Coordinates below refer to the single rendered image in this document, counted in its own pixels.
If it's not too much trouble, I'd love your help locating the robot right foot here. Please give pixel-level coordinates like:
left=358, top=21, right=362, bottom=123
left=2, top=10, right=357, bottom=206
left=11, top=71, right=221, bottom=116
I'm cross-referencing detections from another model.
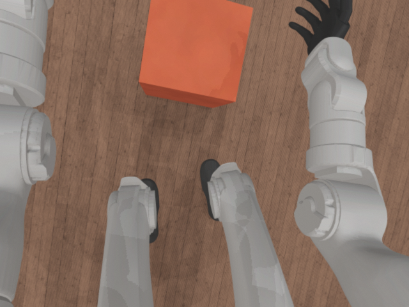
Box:
left=200, top=159, right=220, bottom=221

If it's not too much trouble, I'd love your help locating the right robot hand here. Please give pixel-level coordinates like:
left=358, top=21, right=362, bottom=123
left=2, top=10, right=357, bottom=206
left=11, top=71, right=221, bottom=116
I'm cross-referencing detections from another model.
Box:
left=289, top=0, right=353, bottom=55

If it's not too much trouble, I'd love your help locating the left robot forearm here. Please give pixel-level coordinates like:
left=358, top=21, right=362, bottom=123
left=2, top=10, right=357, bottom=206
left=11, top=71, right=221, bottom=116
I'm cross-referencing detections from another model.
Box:
left=0, top=0, right=54, bottom=107

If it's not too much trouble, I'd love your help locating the robot foot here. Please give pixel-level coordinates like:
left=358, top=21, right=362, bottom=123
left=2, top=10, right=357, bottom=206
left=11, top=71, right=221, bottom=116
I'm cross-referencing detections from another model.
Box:
left=142, top=178, right=159, bottom=243
left=200, top=159, right=220, bottom=221

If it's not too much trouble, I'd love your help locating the robot right upper arm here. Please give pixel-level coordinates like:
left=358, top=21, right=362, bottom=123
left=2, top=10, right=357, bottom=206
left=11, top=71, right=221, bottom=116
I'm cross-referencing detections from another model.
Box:
left=294, top=178, right=409, bottom=307

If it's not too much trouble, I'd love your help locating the carton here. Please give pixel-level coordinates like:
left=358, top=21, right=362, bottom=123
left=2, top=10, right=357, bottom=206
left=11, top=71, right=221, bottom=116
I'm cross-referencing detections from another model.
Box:
left=139, top=0, right=253, bottom=108

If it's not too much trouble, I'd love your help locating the robot left foot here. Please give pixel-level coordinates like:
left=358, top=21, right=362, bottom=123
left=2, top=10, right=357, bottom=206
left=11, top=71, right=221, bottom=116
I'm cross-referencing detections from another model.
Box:
left=142, top=178, right=159, bottom=243

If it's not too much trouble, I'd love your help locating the robot left upper arm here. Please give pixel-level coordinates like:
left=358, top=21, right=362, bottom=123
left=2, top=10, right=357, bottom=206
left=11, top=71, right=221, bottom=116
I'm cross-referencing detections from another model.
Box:
left=0, top=104, right=56, bottom=307

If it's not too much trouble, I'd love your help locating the right robot forearm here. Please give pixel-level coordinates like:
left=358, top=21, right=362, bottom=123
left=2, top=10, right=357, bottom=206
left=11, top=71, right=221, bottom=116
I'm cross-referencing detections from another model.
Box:
left=301, top=37, right=387, bottom=210

